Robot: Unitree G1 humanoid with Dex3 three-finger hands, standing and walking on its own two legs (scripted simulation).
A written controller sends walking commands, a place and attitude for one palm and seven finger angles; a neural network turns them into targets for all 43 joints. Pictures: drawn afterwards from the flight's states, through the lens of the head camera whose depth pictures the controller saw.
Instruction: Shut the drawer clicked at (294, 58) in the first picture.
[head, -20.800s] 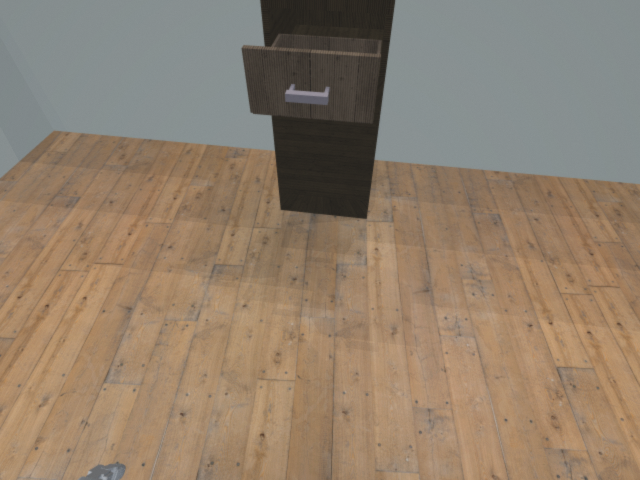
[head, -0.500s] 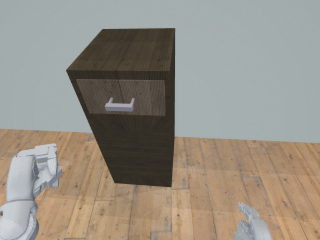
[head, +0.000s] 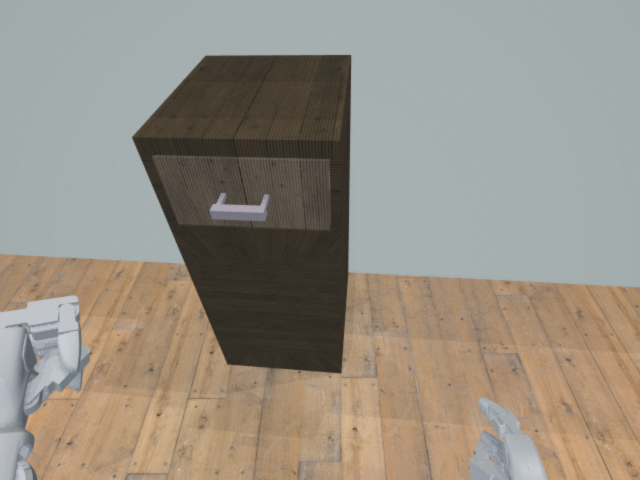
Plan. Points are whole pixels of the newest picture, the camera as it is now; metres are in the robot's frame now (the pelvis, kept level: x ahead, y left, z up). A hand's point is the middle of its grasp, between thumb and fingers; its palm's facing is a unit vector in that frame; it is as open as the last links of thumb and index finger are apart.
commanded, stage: step back with the hand held close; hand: left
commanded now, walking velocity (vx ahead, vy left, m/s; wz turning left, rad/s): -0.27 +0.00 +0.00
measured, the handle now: (241, 205) +0.62 +0.24 -0.02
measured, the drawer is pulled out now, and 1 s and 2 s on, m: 0.00 0.00 0.00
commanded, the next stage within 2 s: stop stepping back and stand still in 1.08 s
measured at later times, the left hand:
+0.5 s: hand (29, 400) +0.14 +0.27 +0.15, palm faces +0.34 -0.80 -0.49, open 3.2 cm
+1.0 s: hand out of the picture +0.08 +0.29 +0.16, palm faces +0.36 -0.80 -0.48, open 3.2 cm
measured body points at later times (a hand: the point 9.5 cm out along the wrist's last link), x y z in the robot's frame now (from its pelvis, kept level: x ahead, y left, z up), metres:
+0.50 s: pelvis -0.05 +0.03 -0.01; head -0.03 +0.03 +0.44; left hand +0.12 +0.31 +0.18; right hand +0.13 -0.20 -0.08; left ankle -0.01 +0.11 -0.74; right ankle -0.01 -0.10 -0.74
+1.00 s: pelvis -0.11 +0.04 -0.01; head -0.07 +0.07 +0.43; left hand +0.06 +0.33 +0.19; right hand +0.05 -0.20 -0.09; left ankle -0.01 +0.11 -0.74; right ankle -0.22 -0.09 -0.74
